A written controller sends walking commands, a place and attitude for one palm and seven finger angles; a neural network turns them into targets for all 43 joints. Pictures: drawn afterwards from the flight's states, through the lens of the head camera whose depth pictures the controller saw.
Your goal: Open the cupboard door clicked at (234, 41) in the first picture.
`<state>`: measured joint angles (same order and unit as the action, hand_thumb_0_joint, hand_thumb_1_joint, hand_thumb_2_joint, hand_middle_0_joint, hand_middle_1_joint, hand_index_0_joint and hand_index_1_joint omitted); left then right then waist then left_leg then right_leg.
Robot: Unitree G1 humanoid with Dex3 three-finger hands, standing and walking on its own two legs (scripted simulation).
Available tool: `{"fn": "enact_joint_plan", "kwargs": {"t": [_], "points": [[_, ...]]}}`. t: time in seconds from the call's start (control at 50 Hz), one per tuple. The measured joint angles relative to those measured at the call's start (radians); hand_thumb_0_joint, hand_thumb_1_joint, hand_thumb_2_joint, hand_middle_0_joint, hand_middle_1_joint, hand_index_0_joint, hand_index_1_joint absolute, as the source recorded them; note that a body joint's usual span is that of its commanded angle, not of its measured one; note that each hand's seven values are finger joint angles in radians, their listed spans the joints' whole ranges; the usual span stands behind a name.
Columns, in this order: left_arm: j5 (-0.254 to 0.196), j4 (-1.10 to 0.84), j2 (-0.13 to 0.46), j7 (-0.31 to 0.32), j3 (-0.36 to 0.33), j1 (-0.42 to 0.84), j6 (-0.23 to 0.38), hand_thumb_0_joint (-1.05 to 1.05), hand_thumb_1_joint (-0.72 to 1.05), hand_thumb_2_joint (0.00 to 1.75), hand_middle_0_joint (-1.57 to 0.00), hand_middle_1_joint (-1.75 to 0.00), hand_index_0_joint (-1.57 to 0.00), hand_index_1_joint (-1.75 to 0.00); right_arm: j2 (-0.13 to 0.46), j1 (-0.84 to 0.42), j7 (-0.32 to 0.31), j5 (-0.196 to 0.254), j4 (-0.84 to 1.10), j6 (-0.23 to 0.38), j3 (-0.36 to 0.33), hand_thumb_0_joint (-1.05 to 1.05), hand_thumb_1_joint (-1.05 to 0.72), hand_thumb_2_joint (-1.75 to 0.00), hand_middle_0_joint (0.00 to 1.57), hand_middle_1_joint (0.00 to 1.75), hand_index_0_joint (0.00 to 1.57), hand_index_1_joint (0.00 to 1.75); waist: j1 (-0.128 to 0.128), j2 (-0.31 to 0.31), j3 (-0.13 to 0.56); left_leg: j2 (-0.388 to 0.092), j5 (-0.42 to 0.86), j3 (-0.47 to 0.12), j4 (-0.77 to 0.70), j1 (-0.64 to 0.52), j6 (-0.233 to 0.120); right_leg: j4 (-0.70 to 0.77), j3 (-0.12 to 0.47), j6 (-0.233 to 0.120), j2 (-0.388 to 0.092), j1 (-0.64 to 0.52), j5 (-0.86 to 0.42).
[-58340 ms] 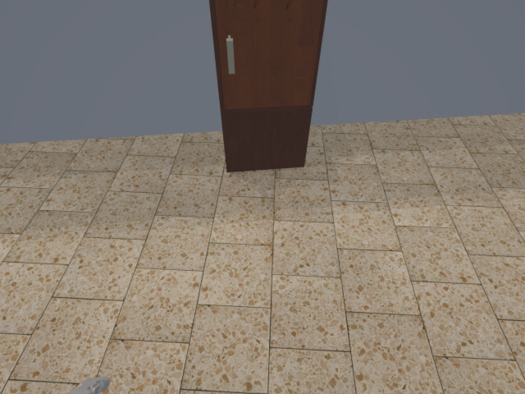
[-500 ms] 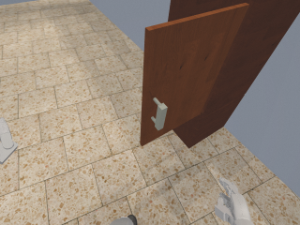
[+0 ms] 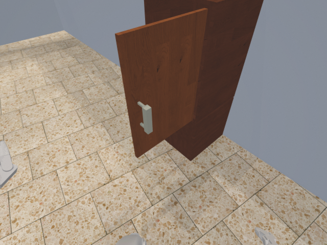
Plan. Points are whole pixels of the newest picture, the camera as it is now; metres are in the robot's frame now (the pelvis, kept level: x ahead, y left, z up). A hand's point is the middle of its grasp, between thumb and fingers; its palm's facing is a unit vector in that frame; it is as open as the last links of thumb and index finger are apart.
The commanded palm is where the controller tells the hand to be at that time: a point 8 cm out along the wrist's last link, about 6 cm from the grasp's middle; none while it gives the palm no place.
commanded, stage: stop stepping back and stand still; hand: left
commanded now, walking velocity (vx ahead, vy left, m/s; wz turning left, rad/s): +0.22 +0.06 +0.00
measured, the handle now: (144, 117) +0.61 +0.09 -0.06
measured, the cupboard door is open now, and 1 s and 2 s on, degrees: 90 90 90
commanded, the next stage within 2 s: let the arm hang, fingers relaxed in 0.42 s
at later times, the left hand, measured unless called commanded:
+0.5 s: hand (11, 170) +0.20 +0.26 +0.19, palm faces +0.38 -0.74 -0.55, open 7.4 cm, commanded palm none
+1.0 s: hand out of the picture -0.02 +0.21 -0.15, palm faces +0.06 -0.98 -0.21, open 7.1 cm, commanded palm none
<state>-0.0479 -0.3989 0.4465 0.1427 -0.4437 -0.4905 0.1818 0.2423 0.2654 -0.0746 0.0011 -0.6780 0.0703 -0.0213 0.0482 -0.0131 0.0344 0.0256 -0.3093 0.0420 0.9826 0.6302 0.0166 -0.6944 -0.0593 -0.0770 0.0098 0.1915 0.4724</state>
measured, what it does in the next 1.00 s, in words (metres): steps on the spot: left foot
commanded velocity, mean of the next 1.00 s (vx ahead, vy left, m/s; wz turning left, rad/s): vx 0.02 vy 0.01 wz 0.00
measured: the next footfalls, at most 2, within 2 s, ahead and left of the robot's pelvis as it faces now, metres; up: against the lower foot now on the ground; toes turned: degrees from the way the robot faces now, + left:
left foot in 0.22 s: +0.03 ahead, +0.15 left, +0.00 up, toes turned +3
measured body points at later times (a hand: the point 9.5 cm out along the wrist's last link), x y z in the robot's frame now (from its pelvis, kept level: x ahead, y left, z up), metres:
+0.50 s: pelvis +0.00 +0.01 +0.02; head +0.02 -0.01 +0.46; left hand +0.18 +0.30 +0.22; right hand +0.17 -0.20 -0.08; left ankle -0.01 +0.14 -0.70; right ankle -0.02 -0.06 -0.72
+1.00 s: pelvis -0.03 +0.02 +0.02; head -0.01 +0.03 +0.47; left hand -0.02 +0.26 -0.13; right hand +0.00 -0.22 -0.13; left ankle -0.01 +0.15 -0.72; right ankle -0.02 -0.06 -0.72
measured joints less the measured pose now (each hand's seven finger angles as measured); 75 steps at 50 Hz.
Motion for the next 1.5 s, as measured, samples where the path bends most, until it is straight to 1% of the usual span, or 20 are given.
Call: {"fn": "enact_joint_plan", "kwargs": {"t": [0.04,0.08,0.18,0.22,0.24,0.3,0.34,0.42,0.46,0.52,0.56,0.6,0.66,0.72,0.78,0.82,0.86,1.04,1.2,1.5], "points": [[0.002,-0.014,-0.044,-0.009,0.021,-0.062,0.012,0.02,0.88,0.90,-0.21,-0.31,-0.21,-0.30,0.004,0.022,0.007,-0.003,-0.033,-0.008,-0.002,0.01,-0.91,-0.90,0.20,0.30,0.20,0.30,-0.024,-0.013,0.035,0.001,0.030,-0.013,0.191,0.029,0.010,0.058,0.024,0.007,-0.003,-0.001,-0.033],[0.011,-0.024,-0.067,-0.012,0.038,-0.107,0.029,0.02,0.88,0.90,-0.21,-0.31,-0.21,-0.30,0.000,0.048,0.003,-0.001,-0.040,0.002,-0.001,0.01,-0.91,-0.90,0.20,0.30,0.20,0.30,-0.033,-0.023,0.051,-0.022,0.058,-0.006,0.192,-0.002,0.008,0.144,0.031,0.016,-0.006,-0.019,-0.078],[0.038,-0.037,-0.055,0.011,0.057,-0.054,0.058,0.02,0.88,0.90,-0.21,-0.31,-0.22,-0.30,-0.003,0.056,-0.025,-0.006,-0.026,0.058,-0.002,0.01,-0.91,-0.90,0.20,0.30,0.20,0.30,-0.049,-0.037,-0.008,-0.055,0.024,0.038,-0.231,-0.217,-0.030,0.209,0.011,0.023,-0.026,-0.028,-0.119],[0.030,-0.066,-0.049,0.024,0.044,-0.044,0.055,0.02,0.88,0.90,-0.21,-0.31,-0.22,-0.30,0.007,0.036,-0.026,-0.008,-0.007,0.072,-0.001,0.01,-0.91,-0.90,0.20,0.30,0.20,0.30,-0.048,-0.020,-0.027,-0.054,0.103,0.051,-0.429,-0.330,-0.044,0.163,0.009,0.033,-0.022,-0.008,-0.095],[0.025,-0.083,-0.041,0.029,0.033,-0.043,0.054,0.02,0.88,0.90,-0.21,-0.31,-0.22,-0.30,0.009,0.020,-0.025,-0.008,0.007,0.076,-0.004,0.01,-0.91,-0.90,0.20,0.30,0.20,0.30,-0.041,-0.008,-0.032,-0.057,0.074,0.050,-0.482,-0.361,-0.027,0.115,0.007,0.040,-0.018,0.016,-0.075],[0.018,-0.092,-0.006,0.036,0.004,-0.023,0.050,0.02,0.88,0.90,-0.21,-0.31,-0.22,-0.30,-0.030,-0.042,-0.009,0.000,0.027,0.074,-0.007,0.01,-0.91,-0.90,0.20,0.30,0.20,0.30,-0.034,-0.035,-0.064,-0.036,0.025,0.071,-0.452,-0.366,-0.008,-0.014,0.038,0.068,-0.039,0.076,-0.032],[0.018,-0.096,0.007,0.034,-0.009,-0.036,0.037,0.02,0.88,0.90,-0.21,-0.31,-0.21,-0.30,-0.055,-0.067,0.003,-0.004,0.046,0.079,0.008,0.01,-0.91,-0.90,0.20,0.30,0.20,0.30,-0.025,-0.029,-0.071,-0.040,0.024,0.077,-0.440,-0.374,-0.007,0.009,0.022,0.076,-0.035,0.089,-0.049],[0.018,-0.094,-0.001,0.014,0.008,-0.062,0.028,0.02,0.88,0.90,-0.21,-0.31,-0.21,-0.30,-0.071,-0.076,0.019,0.002,0.064,0.076,0.041,0.01,-0.91,-0.90,0.20,0.30,0.20,0.30,-0.008,0.037,-0.065,-0.074,0.014,0.042,-0.417,-0.372,0.005,0.095,-0.023,0.022,0.002,0.044,-0.115],[0.012,-0.099,-0.011,0.009,0.014,-0.091,0.033,0.02,0.88,0.90,-0.21,-0.31,-0.22,-0.30,-0.072,-0.074,0.026,0.006,0.063,0.061,0.047,0.01,-0.90,-0.90,0.20,0.30,0.20,0.30,-0.013,0.058,-0.052,-0.084,0.011,0.025,-0.388,-0.350,0.001,0.126,-0.031,0.009,0.017,0.039,-0.128],[0.012,-0.079,-0.030,0.006,0.027,-0.114,0.038,0.01,0.88,0.90,-0.21,-0.31,-0.22,-0.30,-0.066,-0.070,0.027,0.010,0.048,0.033,0.045,0.01,-0.90,-0.90,0.20,0.30,0.20,0.30,-0.037,0.051,-0.042,-0.058,-0.065,-0.002,-0.291,-0.316,-0.006,0.157,-0.020,0.005,0.017,0.033,-0.147],[0.052,0.068,-0.035,-0.035,0.093,-0.035,0.024,0.01,0.88,0.90,-0.21,-0.31,-0.21,-0.30,-0.036,-0.069,0.060,0.002,-0.002,0.039,0.024,0.01,-0.90,-0.90,0.20,0.30,0.20,0.30,-0.056,0.058,-0.022,-0.041,-0.072,-0.007,-0.263,-0.284,-0.019,0.150,-0.027,0.010,0.001,0.052,-0.149],[0.064,0.290,-0.073,-0.079,0.180,0.068,-0.056,0.01,0.89,0.90,-0.20,-0.30,-0.21,-0.30,0.010,-0.079,0.081,-0.005,-0.043,0.007,0.010,0.01,-0.90,-0.90,0.20,0.30,0.20,0.30,-0.060,0.090,-0.010,-0.039,0.061,-0.015,-0.316,-0.287,-0.031,0.098,-0.042,0.020,-0.011,0.084,-0.126],[0.068,0.643,-0.153,-0.110,0.288,0.174,-0.168,0.00,0.90,0.90,-0.20,-0.30,-0.20,-0.29,0.048,-0.100,0.083,-0.024,-0.101,-0.038,0.006,0.01,-0.90,-0.90,0.20,0.30,0.20,0.30,-0.047,0.113,-0.005,-0.026,-0.030,-0.021,-0.322,-0.281,-0.024,-0.005,-0.047,0.029,-0.029,0.145,-0.073],[0.078,0.923,-0.228,-0.132,0.376,0.208,-0.224,0.01,0.90,0.90,-0.19,-0.30,-0.20,-0.29,0.036,-0.108,0.074,-0.038,-0.148,-0.074,0.017,0.01,-0.91,-0.90,0.20,0.30,0.20,0.30,-0.042,0.080,-0.042,-0.024,-0.020,-0.012,-0.328,-0.292,-0.007,-0.002,-0.035,0.028,-0.031,0.138,-0.084],[0.076,1.106,-0.283,-0.142,0.442,0.196,-0.232,0.01,0.90,0.90,-0.19,-0.30,-0.20,-0.29,0.000,-0.089,0.067,-0.037,-0.181,-0.090,0.025,0.01,-0.91,-0.90,0.20,0.30,0.20,0.30,-0.030,0.013,-0.086,-0.022,0.001,-0.013,-0.375,-0.329,-0.008,0.029,-0.036,0.022,-0.030,0.109,-0.104],[0.053,1.178,-0.292,-0.113,0.411,0.202,-0.217,-0.01,0.97,0.90,-0.20,-0.30,-0.21,-0.29,-0.026,-0.066,0.061,-0.036,-0.214,-0.094,0.029,0.01,-0.91,-0.90,0.20,0.30,0.20,0.30,-0.035,-0.026,-0.106,-0.026,0.023,-0.023,-0.407,-0.347,-0.003,0.066,-0.047,0.019,-0.025,0.085,-0.125],[0.053,1.239,-0.268,-0.113,0.412,0.215,-0.210,-0.03,1.01,0.90,-0.21,-0.30,-0.21,-0.30,-0.040,-0.047,0.057,-0.036,-0.255,-0.099,0.034,0.01,-0.91,-0.90,0.20,0.30,0.20,0.30,-0.046,-0.040,-0.116,-0.036,0.045,-0.034,-0.435,-0.363,0.000,0.117,-0.058,0.018,-0.012,0.057,-0.154],[0.056,1.441,-0.251,-0.129,0.430,0.215,-0.204,-0.01,0.95,0.90,-0.20,-0.30,-0.21,-0.29,-0.051,-0.010,0.049,-0.033,-0.370,-0.111,0.025,0.01,-0.91,-0.90,0.20,0.30,0.20,0.30,-0.048,0.030,-0.107,-0.047,0.103,-0.032,-0.521,-0.403,-0.012,0.268,-0.056,0.027,0.007,-0.010,-0.253],[0.055,1.513,-0.257,-0.124,0.426,0.217,-0.195,0.01,0.91,0.90,-0.20,-0.30,-0.20,-0.29,-0.073,0.009,0.051,-0.032,-0.423,-0.099,0.026,0.00,-0.91,-0.90,0.20,0.30,0.20,0.30,-0.043,0.062,-0.093,-0.036,0.129,-0.008,-0.561,-0.415,-0.026,0.286,-0.034,0.039,-0.004,-0.004,-0.274],[0.055,1.534,-0.303,-0.114,0.435,0.252,-0.180,0.01,0.91,0.90,-0.20,-0.30,-0.20,-0.29,-0.096,0.025,0.042,-0.028,-0.471,-0.080,0.028,0.00,-0.91,-0.90,0.20,0.30,0.20,0.30,-0.037,0.033,-0.083,-0.023,0.127,0.011,-0.586,-0.439,-0.035,0.282,-0.014,0.052,-0.017,-0.010,-0.264]]}}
